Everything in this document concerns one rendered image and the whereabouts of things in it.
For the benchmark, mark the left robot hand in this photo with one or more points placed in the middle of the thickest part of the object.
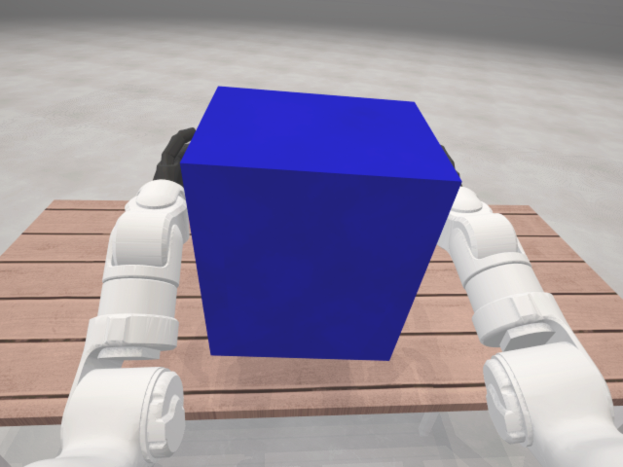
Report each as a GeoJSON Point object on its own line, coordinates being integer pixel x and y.
{"type": "Point", "coordinates": [169, 166]}

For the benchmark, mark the robot right forearm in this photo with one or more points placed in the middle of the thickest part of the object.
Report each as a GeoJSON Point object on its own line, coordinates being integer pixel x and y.
{"type": "Point", "coordinates": [511, 310]}

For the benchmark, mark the carton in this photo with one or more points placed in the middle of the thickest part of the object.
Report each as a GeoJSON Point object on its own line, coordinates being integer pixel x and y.
{"type": "Point", "coordinates": [313, 219]}

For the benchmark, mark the robot left forearm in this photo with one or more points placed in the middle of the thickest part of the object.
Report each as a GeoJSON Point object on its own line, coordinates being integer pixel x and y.
{"type": "Point", "coordinates": [135, 319]}

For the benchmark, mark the table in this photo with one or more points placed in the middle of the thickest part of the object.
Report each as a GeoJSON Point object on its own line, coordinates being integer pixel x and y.
{"type": "Point", "coordinates": [50, 288]}

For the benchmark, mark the right robot upper arm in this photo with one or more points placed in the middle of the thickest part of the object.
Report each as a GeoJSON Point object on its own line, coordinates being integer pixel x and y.
{"type": "Point", "coordinates": [549, 399]}

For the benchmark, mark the left robot upper arm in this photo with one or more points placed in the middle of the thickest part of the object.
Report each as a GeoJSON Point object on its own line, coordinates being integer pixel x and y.
{"type": "Point", "coordinates": [125, 417]}

